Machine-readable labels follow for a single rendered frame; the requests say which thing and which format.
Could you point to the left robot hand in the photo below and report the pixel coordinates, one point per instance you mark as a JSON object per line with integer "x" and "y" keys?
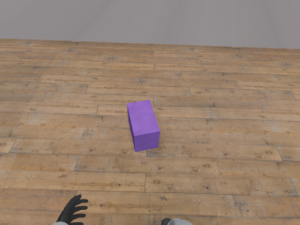
{"x": 67, "y": 214}

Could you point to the carton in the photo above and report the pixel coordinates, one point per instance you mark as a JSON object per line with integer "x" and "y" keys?
{"x": 143, "y": 125}

